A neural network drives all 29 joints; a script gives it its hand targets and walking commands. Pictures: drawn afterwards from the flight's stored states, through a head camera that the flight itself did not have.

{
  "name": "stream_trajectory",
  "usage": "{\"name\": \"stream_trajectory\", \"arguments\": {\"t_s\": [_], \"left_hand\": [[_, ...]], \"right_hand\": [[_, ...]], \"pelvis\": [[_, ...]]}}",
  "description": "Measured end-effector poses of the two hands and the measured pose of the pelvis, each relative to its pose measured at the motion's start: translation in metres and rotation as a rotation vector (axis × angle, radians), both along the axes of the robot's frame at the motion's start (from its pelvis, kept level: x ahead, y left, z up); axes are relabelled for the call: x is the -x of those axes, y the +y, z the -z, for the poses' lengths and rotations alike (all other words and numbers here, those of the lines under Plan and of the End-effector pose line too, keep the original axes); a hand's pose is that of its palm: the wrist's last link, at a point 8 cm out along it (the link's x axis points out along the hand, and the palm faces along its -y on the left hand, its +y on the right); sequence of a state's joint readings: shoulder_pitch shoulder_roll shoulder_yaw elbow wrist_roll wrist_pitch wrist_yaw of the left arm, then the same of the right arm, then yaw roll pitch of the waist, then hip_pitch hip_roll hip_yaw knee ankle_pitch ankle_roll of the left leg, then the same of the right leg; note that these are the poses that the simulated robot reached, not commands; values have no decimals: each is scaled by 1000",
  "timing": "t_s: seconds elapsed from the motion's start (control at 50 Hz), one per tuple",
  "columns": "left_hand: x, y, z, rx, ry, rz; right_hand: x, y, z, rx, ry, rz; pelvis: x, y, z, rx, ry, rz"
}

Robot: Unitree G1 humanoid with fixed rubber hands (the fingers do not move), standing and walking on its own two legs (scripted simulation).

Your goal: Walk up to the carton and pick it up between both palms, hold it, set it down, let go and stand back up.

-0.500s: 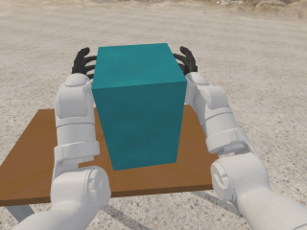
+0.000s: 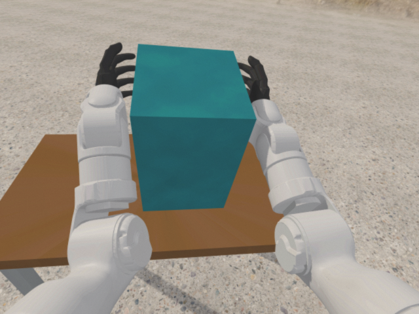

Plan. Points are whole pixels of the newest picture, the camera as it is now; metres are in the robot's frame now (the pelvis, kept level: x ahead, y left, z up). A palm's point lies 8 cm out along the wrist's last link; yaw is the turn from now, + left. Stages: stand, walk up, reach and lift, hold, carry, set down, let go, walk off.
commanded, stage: set down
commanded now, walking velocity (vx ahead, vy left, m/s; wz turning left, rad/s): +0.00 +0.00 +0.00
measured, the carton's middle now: (185, 135) +0.37 +0.00 +0.21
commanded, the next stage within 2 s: none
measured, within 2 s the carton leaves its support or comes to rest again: neither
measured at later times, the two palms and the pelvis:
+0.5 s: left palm (119, 127) +0.41 +0.12 +0.20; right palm (247, 141) +0.38 -0.13 +0.18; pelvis +0.00 +0.01 +0.00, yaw +1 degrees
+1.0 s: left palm (127, 138) +0.42 +0.11 +0.17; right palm (249, 148) +0.39 -0.14 +0.16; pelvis +0.01 +0.01 +0.00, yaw +0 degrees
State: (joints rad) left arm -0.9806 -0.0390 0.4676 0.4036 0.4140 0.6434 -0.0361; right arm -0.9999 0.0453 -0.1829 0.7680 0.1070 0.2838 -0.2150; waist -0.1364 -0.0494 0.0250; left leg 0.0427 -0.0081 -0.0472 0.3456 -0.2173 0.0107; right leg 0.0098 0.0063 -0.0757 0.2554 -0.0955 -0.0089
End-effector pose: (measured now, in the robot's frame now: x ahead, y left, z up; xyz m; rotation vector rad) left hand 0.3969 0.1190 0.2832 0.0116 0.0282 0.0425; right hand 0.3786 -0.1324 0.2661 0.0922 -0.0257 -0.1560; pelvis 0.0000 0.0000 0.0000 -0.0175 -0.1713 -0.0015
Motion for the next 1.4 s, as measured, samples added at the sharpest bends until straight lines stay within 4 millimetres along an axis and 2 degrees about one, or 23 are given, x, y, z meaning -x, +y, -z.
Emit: {"name": "stream_trajectory", "arguments": {"t_s": [0.08, 0.2, 0.3, 0.4, 0.66, 1.0, 1.2, 1.4], "left_hand": [[-6, 2, 15, -23, 8, 14], [-8, 6, 51, -33, 32, 11], [-8, 8, 74, -24, 42, 5], [-9, 5, 81, -23, 42, 15], [-17, -4, 80, -52, 87, 34], [-24, -10, 113, -47, 141, 49], [-29, -20, 125, -45, 160, 66], [-34, -21, 137, -43, 185, 76]], "right_hand": [[-3, 2, 25, 13, 2, 9], [-4, 8, 68, 23, 16, 12], [-4, 10, 86, 37, 19, 14], [-1, 7, 89, 53, 17, 32], [-3, -1, 87, 37, 52, 55], [-7, -7, 111, 28, 95, 67], [-8, -16, 119, 33, 113, 83], [-10, -17, 128, 33, 137, 92]], "pelvis": [[-2, -1, 0, 0, -15, -7], [-4, 1, 0, 7, -21, -19], [-3, 3, 0, 13, -5, -24], [-3, 7, 0, 15, 11, -24], [-6, 16, 0, 11, 20, 3], [-13, 11, -1, 11, 45, -4], [-14, 10, -1, 9, 72, 4], [-17, 10, -1, 7, 93, 8]]}}
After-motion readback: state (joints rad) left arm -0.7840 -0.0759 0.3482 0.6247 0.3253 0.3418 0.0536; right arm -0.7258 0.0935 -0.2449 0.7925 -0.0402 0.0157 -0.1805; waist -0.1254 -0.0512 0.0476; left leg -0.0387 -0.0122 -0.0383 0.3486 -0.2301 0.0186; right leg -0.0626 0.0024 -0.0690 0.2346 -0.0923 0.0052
